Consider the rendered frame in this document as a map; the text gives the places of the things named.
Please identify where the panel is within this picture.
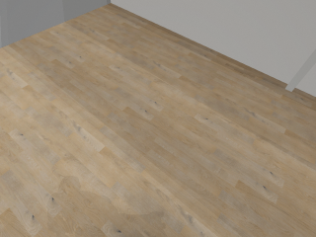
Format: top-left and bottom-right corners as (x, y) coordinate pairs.
(285, 49), (316, 92)

